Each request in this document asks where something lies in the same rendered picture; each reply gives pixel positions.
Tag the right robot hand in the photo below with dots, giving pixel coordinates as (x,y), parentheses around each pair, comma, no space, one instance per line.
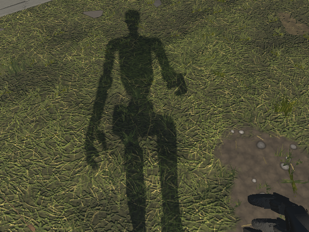
(296,217)

